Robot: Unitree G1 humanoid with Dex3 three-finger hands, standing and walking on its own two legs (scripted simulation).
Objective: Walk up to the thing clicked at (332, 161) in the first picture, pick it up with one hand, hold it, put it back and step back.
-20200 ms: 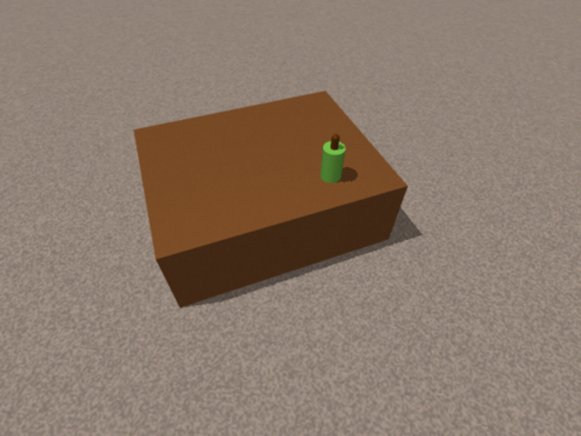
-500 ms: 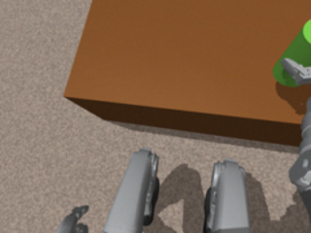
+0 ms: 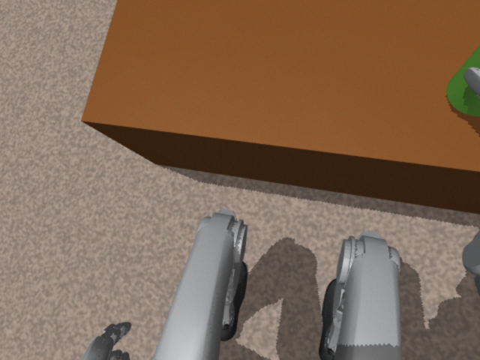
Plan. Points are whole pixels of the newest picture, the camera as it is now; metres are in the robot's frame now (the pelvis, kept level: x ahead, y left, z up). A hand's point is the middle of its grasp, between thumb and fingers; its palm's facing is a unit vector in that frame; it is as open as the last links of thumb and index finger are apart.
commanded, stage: lower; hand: right
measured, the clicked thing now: out of the picture +0.55 -0.27 +0.01
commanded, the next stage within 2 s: loosen in 0.14 s
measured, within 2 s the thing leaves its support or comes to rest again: rests again in 0.94 s
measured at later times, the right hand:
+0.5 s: hand out of the picture +0.55 -0.28 -0.01, palm faces +0.34 +0.94 -0.04, open 11.2 cm
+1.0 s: hand out of the picture +0.55 -0.28 +0.00, palm faces +0.34 +0.94 -0.02, open 16.4 cm
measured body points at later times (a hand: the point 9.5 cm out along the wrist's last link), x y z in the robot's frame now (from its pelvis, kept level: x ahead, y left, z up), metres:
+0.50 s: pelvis +0.00 +0.00 -0.02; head +0.23 -0.04 +0.36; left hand +0.04 +0.29 -0.14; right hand +0.52 -0.33 -0.01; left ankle +0.09 +0.13 -0.39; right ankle +0.07 -0.14 -0.39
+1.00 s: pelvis -0.01 +0.00 -0.03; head +0.22 -0.04 +0.36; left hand +0.04 +0.29 -0.14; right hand +0.53 -0.33 +0.00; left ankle +0.09 +0.13 -0.39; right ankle +0.07 -0.14 -0.39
